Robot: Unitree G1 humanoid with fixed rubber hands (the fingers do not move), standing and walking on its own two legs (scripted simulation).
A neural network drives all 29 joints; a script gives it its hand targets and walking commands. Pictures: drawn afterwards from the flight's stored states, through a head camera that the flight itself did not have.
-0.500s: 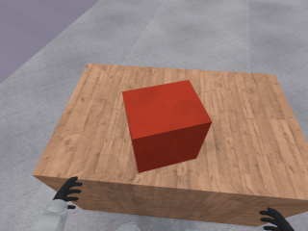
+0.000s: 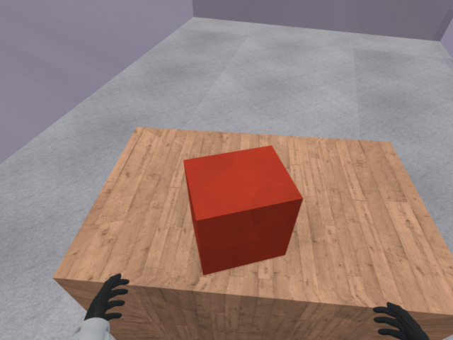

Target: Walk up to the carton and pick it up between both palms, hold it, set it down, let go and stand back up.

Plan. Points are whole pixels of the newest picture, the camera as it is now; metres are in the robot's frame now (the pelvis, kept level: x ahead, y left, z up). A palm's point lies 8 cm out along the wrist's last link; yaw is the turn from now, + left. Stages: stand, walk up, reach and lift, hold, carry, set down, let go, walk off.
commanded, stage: reach and lift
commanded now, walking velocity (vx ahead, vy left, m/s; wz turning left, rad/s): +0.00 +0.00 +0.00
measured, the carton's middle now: (237, 210) +0.43 +0.01 -0.07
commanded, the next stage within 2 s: none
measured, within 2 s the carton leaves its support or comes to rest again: neither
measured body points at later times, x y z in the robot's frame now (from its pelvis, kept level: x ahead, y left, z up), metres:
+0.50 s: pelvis +0.01 +0.00 +0.00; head -0.02 +0.00 +0.45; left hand +0.19 +0.22 -0.05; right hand +0.19 -0.29 -0.05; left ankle +0.05 +0.13 -0.73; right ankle +0.01 -0.12 -0.73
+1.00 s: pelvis +0.02 +0.00 +0.00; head +0.00 +0.00 +0.45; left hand +0.21 +0.20 -0.03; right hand +0.21 -0.27 -0.03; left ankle +0.05 +0.13 -0.73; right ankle +0.01 -0.12 -0.73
